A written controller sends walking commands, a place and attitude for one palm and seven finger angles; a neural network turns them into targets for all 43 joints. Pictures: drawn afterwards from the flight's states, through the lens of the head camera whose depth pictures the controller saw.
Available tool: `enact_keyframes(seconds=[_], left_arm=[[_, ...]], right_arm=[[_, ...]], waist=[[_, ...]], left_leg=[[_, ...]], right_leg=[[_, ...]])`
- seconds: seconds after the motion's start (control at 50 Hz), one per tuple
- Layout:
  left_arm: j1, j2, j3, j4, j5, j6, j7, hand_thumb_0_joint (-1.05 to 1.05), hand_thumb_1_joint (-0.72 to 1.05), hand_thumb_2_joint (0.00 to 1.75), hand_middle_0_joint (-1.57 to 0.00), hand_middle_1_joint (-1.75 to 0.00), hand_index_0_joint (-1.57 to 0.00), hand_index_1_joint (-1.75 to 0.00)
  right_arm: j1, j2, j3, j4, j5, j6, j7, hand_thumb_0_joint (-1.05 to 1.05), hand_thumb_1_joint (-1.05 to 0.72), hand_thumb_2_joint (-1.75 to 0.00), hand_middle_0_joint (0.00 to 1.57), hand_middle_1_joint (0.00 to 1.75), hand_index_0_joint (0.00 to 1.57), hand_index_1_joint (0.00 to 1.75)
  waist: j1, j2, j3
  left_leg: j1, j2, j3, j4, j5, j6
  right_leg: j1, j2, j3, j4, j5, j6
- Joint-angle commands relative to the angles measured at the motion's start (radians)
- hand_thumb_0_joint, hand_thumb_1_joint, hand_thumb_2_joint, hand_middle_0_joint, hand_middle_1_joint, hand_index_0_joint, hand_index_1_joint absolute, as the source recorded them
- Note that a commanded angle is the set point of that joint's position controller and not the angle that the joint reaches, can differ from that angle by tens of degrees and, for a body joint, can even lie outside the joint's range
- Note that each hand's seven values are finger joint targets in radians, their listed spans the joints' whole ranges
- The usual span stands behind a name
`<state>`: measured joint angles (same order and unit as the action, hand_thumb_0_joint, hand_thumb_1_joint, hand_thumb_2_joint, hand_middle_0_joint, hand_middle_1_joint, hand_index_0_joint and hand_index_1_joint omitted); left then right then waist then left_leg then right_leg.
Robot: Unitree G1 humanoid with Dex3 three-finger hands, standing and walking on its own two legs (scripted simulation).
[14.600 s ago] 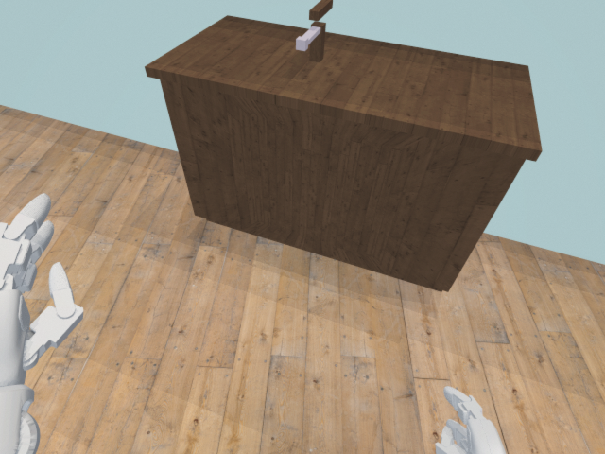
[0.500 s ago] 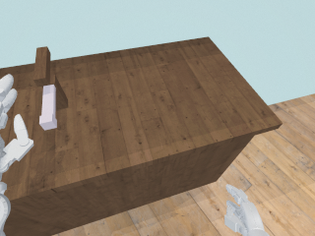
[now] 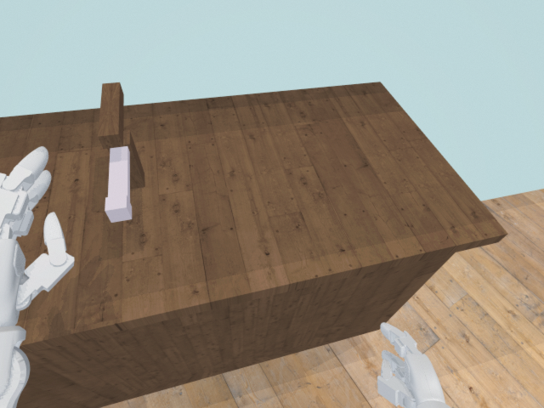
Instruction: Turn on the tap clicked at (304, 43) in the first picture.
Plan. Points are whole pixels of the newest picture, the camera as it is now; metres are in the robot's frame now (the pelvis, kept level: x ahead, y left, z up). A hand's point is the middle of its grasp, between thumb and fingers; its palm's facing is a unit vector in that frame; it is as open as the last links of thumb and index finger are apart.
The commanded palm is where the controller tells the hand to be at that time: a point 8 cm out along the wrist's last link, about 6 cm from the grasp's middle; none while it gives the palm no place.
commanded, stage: look again from close up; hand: left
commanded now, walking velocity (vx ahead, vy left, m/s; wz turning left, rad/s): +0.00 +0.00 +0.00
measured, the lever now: (118, 208) +0.34 +0.26 +0.09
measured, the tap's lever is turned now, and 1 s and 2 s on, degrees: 0 0 0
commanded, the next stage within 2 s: come to a stop and stand still in 0.38 s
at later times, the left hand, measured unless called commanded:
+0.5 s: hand (88, 262) +0.22 +0.22 +0.16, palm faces +0.35 -0.86 -0.37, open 7.5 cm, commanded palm +0.16 +0.26 +0.18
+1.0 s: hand (75, 274) +0.22 +0.24 +0.14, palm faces +0.33 -0.84 -0.43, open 7.4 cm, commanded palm +0.15 +0.26 +0.18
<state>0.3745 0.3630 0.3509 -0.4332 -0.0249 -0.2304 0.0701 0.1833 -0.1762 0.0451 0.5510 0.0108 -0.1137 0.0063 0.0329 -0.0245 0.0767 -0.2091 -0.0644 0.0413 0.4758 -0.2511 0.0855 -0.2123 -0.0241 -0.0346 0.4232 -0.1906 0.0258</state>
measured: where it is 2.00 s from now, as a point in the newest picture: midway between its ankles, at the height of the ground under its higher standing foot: outside the picture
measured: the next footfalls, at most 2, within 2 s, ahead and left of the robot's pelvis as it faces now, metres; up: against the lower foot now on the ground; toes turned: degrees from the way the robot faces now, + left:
none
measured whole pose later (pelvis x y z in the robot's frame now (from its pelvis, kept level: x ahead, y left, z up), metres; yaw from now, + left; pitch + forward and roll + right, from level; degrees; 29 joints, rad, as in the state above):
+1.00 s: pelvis +0.00 -0.02 +0.00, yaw +3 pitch +2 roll -1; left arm 0.44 0.48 0.37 -0.42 -0.09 -0.32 0.08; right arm 0.25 -0.27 0.02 0.60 0.00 -0.16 0.03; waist 0.02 -0.05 0.08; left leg -0.31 -0.06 -0.02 0.54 -0.27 0.06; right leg -0.30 -0.01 -0.08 0.51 -0.24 0.00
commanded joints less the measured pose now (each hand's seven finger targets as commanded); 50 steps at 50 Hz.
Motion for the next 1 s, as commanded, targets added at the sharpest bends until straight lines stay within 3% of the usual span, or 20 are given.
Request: enact_keyframes(seconds=[0.0,0.18,0.2,0.28,0.3,0.38,0.4,0.48,0.5,0.56,0.58,0.6,0.62,0.64,0.66,0.68,0.76,0.86,0.88,0.98], left_arm=[[-0.058,0.160,0.100,-0.238,-0.012,-0.071,0.024,0.00,0.90,0.90,-0.20,-0.30,-0.20,-0.30],[-0.051,0.182,0.111,-0.223,-0.014,-0.055,0.035,0.00,0.90,0.90,-0.20,-0.30,-0.20,-0.30],[-0.047,0.139,0.072,-0.201,-0.019,-0.056,0.030,0.00,0.90,0.90,-0.20,-0.30,-0.20,-0.30],[-0.054,0.191,0.112,-0.251,-0.013,-0.055,0.040,0.00,0.90,0.90,-0.20,-0.30,-0.20,-0.30],[-0.042,0.152,0.079,-0.229,-0.020,-0.056,0.036,0.00,0.90,0.90,-0.20,-0.30,-0.20,-0.30],[-0.025,0.193,0.117,-0.242,-0.020,-0.050,0.044,0.00,0.90,0.90,-0.20,-0.30,-0.20,-0.30],[-0.014,0.153,0.082,-0.214,-0.025,-0.052,0.039,0.00,0.90,0.90,-0.20,-0.30,-0.20,-0.30],[-0.007,0.193,0.120,-0.212,-0.023,-0.044,0.045,0.00,0.90,0.90,-0.20,-0.30,-0.20,-0.30],[-0.001,0.149,0.082,-0.191,-0.028,-0.045,0.039,0.00,0.90,0.90,-0.20,-0.30,-0.20,-0.30],[-0.018,0.169,0.088,-0.233,-0.026,-0.046,0.041,0.00,0.90,0.90,-0.20,-0.30,-0.20,-0.30],[-0.917,0.916,0.313,-0.617,-0.003,-0.179,0.067,0.00,0.90,0.90,-0.20,-0.30,-0.20,-0.30],[-0.566,0.471,0.347,-0.178,0.040,-0.116,0.063,0.00,0.90,0.90,-0.20,-0.30,-0.20,-0.30],[-0.397,0.378,0.235,-0.030,0.000,-0.086,0.058,0.00,0.90,0.90,-0.20,-0.30,-0.20,-0.30],[-0.343,0.437,0.283,-0.046,-0.007,-0.093,0.053,0.00,0.90,0.90,-0.20,-0.30,-0.20,-0.30],[-0.252,0.380,0.222,-0.086,-0.034,-0.107,0.035,0.00,0.90,0.90,-0.20,-0.30,-0.20,-0.30],[-0.148,0.298,0.174,-0.034,-0.053,-0.101,0.023,0.00,0.90,0.90,-0.20,-0.30,-0.20,-0.30],[0.061,0.258,0.137,-0.142,-0.085,-0.133,0.022,0.00,0.90,0.90,-0.20,-0.30,-0.20,-0.30],[0.011,0.330,0.214,-0.191,-0.092,-0.165,0.045,0.00,0.90,0.90,-0.20,-0.30,-0.20,-0.30],[-0.048,0.380,0.244,-0.245,-0.087,-0.168,0.052,0.00,0.90,0.90,-0.20,-0.30,-0.20,-0.30],[-0.067,0.343,0.192,-0.275,-0.086,-0.165,0.050,0.00,0.90,0.90,-0.20,-0.30,-0.20,-0.30]], right_arm=[[-0.062,-0.145,-0.063,-0.152,0.000,-0.035,-0.014,0.00,-0.90,-0.90,0.20,0.30,0.20,0.30],[-0.077,-0.148,-0.066,-0.148,0.012,-0.034,-0.025,0.00,-0.90,-0.90,0.20,0.30,0.20,0.30],[-0.065,-0.150,-0.064,-0.145,0.005,-0.028,-0.026,0.00,-0.90,-0.90,0.20,0.30,0.20,0.30],[-0.082,-0.151,-0.068,-0.147,0.012,-0.035,-0.031,0.00,-0.90,-0.90,0.20,0.30,0.20,0.30],[-0.069,-0.151,-0.065,-0.145,0.004,-0.031,-0.031,0.00,-0.90,-0.90,0.20,0.30,0.20,0.30],[-0.078,-0.150,-0.068,-0.146,0.014,-0.035,-0.034,0.00,-0.90,-0.90,0.20,0.30,0.20,0.30],[-0.069,-0.153,-0.065,-0.144,0.005,-0.031,-0.035,0.00,-0.90,-0.90,0.20,0.30,0.20,0.30],[-0.077,-0.151,-0.067,-0.143,0.014,-0.034,-0.039,0.00,-0.90,-0.90,0.20,0.30,0.20,0.30],[-0.065,-0.153,-0.067,-0.138,0.006,-0.029,-0.039,0.00,-0.90,-0.90,0.20,0.30,0.20,0.30],[-0.060,-0.155,-0.073,-0.143,0.010,-0.037,-0.038,0.00,-0.90,-0.90,0.20,0.30,0.20,0.30],[0.117,-0.216,0.105,-0.271,0.069,-0.010,-0.117,0.00,-0.90,-0.90,0.20,0.30,0.20,0.30],[0.081,-0.095,-0.018,-0.197,0.047,-0.051,-0.106,0.00,-0.90,-0.90,0.20,0.30,0.20,0.30],[0.028,-0.151,-0.012,-0.157,0.014,-0.047,-0.068,0.00,-0.90,-0.90,0.20,0.30,0.20,0.30],[0.033,-0.198,-0.043,-0.170,-0.011,-0.052,-0.048,0.00,-0.90,-0.90,0.20,0.30,0.20,0.30],[0.036,-0.198,-0.046,-0.176,-0.017,-0.061,-0.030,0.00,-0.90,-0.90,0.20,0.30,0.20,0.30],[0.000,-0.191,-0.045,-0.152,-0.006,-0.066,-0.009,0.00,-0.90,-0.90,0.20,0.30,0.20,0.30],[0.050,-0.211,-0.072,-0.159,0.001,-0.099,0.041,0.00,-0.90,-0.90,0.20,0.30,0.20,0.30],[0.022,-0.216,-0.071,-0.124,-0.006,-0.103,0.028,0.00,-0.90,-0.90,0.20,0.30,0.20,0.30],[-0.015,-0.217,-0.067,-0.123,-0.002,-0.097,0.025,0.00,-0.90,-0.90,0.20,0.30,0.20,0.30],[-0.016,-0.207,-0.066,-0.106,0.007,-0.105,0.028,0.00,-0.90,-0.90,0.20,0.30,0.20,0.30]], waist=[[-0.006,0.093,-0.200],[-0.009,0.101,-0.174],[-0.010,0.092,-0.171],[-0.008,0.110,-0.190],[-0.009,0.088,-0.193],[-0.009,0.079,-0.183],[-0.010,0.076,-0.179],[-0.010,0.069,-0.170],[-0.013,0.058,-0.174],[-0.014,0.082,-0.185],[-0.098,0.308,-0.154],[-0.014,0.075,-0.165],[-0.019,0.027,-0.145],[-0.008,0.025,-0.160],[-0.006,0.012,-0.179],[-0.004,0.062,-0.207],[0.017,0.037,-0.212],[0.005,-0.005,-0.220],[0.000,0.051,-0.247],[0.004,0.148,-0.286]], left_leg=[[0.011,0.160,-0.140,-0.124,0.246,-0.123],[0.006,0.150,-0.129,-0.123,0.185,-0.110],[-0.004,0.151,-0.132,-0.125,0.165,-0.103],[0.010,0.148,-0.129,-0.119,0.182,-0.100],[0.000,0.148,-0.136,-0.121,0.180,-0.095],[-0.006,0.143,-0.130,-0.112,0.155,-0.086],[-0.016,0.143,-0.134,-0.115,0.142,-0.080],[-0.012,0.143,-0.132,-0.116,0.127,-0.075],[-0.014,0.143,-0.131,-0.111,0.122,-0.069],[-0.005,0.143,-0.136,-0.102,0.136,-0.069],[-0.299,0.104,-0.168,-0.082,-0.065,-0.043],[-0.166,0.197,-0.219,-0.070,-0.115,-0.042],[-0.091,0.143,-0.148,-0.080,0.008,-0.055],[-0.097,0.125,-0.119,-0.045,0.005,-0.069],[-0.108,0.101,-0.115,-0.023,0.043,-0.065],[-0.058,0.108,-0.102,-0.026,0.091,-0.072],[-0.070,0.106,-0.112,-0.002,0.246,-0.068],[-0.081,0.108,-0.137,-0.013,0.243,-0.082],[-0.054,0.109,-0.141,-0.019,0.264,-0.084],[-0.009,0.117,-0.160,0.000,0.353,-0.091]], right_leg=[[0.111,-0.022,0.008,-0.011,0.133,-0.052],[0.101,-0.042,0.039,-0.035,0.153,-0.056],[0.098,-0.042,0.035,-0.044,0.141,-0.056],[0.113,-0.046,0.046,-0.036,0.162,-0.058],[0.117,-0.046,0.039,-0.043,0.158,-0.057],[0.118,-0.056,0.059,-0.055,0.157,-0.060],[0.113,-0.058,0.056,-0.064,0.147,-0.060],[0.106,-0.062,0.068,-0.072,0.138,-0.058],[0.103,-0.064,0.066,-0.076,0.135,-0.059],[0.109,-0.072,0.080,-0.065,0.152,-0.065],[0.171,0.026,0.049,0.086,-0.144,0.023],[-0.027,-0.071,0.030,0.054,-0.223,-0.019],[-0.033,-0.043,0.020,-0.001,-0.178,-0.040],[-0.042,-0.054,0.042,-0.034,-0.118,-0.051],[-0.002,-0.065,0.068,-0.035,-0.032,-0.064],[-0.001,-0.059,0.065,-0.004,0.020,-0.074],[0.045,-0.091,0.057,0.023,0.221,-0.071],[0.063,-0.092,0.050,0.041,0.221,-0.062],[0.065,-0.088,0.056,0.066,0.221,-0.063],[0.070,-0.092,0.058,0.081,0.216,-0.067]])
